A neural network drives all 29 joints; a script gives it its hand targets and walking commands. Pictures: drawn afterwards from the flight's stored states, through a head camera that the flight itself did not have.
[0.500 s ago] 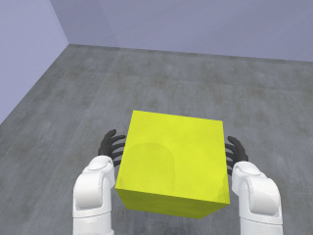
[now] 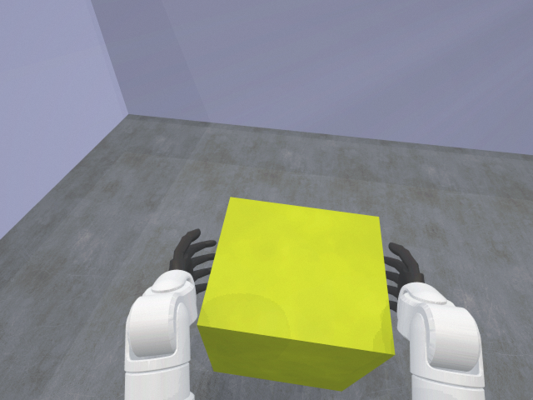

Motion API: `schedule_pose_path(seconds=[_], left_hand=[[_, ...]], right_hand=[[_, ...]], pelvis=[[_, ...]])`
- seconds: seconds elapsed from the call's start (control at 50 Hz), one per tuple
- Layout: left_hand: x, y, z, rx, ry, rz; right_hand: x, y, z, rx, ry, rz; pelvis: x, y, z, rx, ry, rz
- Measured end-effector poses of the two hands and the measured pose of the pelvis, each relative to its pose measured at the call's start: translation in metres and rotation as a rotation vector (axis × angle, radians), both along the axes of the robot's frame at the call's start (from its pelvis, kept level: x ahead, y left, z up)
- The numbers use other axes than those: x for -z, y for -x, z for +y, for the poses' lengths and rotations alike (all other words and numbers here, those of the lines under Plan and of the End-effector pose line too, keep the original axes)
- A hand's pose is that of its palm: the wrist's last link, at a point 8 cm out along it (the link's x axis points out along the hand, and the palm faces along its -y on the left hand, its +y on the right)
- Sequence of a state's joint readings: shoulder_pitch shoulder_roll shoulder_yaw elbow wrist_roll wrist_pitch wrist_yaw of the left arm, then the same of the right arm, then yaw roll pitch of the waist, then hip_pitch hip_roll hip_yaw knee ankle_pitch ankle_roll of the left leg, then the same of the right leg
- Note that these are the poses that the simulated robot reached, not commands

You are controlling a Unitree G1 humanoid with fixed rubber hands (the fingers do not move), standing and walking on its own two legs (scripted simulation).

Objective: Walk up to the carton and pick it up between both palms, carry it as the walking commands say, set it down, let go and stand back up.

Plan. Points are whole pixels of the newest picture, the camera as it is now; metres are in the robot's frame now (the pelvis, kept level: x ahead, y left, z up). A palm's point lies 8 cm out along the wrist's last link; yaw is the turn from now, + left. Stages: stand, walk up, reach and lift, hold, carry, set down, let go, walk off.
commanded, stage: carry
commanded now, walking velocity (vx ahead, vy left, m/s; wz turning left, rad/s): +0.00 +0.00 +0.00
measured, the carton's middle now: (289, 300) +0.28 +0.01 +0.00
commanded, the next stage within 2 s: hold in 1.38 s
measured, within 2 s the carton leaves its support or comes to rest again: neither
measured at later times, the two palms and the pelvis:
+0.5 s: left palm (176, 316) +0.21 +0.16 +0.07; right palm (413, 332) +0.21 -0.15 +0.07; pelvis -0.05 +0.00 +0.00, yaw +0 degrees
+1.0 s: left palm (192, 294) +0.25 +0.15 +0.06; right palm (411, 312) +0.25 -0.16 +0.06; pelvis -0.02 +0.00 +0.00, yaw +0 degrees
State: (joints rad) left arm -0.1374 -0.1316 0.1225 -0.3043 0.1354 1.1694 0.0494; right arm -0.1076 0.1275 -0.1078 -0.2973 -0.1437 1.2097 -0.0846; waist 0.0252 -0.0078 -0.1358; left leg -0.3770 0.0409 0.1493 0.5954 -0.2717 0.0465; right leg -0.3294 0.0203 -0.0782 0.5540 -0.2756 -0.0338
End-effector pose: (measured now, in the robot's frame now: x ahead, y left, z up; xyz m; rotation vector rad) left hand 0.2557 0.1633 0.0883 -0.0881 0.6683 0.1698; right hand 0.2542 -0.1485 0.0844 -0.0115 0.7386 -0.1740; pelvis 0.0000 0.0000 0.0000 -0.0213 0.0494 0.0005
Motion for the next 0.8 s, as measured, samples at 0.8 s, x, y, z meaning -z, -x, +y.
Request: schedule_pose_path(seconds=[0.8], left_hand=[[0.023, 0.016, -0.008, 0.013, -0.014, -0.015]], right_hand=[[0.025, 0.020, -0.008, 0.006, 0.010, -0.014]], pelvis=[[0.001, 0.029, -0.003, -0.002, -0.003, -0.039]])
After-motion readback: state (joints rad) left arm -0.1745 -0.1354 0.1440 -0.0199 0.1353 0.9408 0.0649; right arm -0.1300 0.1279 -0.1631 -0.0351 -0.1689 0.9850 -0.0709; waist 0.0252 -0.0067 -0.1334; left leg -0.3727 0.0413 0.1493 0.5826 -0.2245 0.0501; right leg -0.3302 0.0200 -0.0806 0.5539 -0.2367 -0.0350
